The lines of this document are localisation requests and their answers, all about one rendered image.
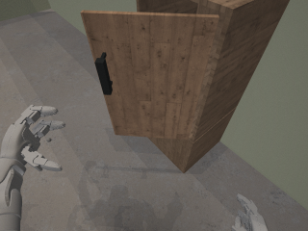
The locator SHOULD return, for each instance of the cupboard door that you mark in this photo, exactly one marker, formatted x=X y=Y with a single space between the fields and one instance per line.
x=157 y=63

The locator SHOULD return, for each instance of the robot left forearm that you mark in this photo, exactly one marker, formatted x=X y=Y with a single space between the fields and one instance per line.
x=11 y=179

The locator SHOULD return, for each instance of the robot right hand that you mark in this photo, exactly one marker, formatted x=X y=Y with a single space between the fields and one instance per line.
x=251 y=219

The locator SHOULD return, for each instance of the handle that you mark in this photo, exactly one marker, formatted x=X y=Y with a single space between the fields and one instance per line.
x=103 y=74

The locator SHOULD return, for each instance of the robot left hand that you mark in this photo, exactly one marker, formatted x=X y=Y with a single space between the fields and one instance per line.
x=18 y=136

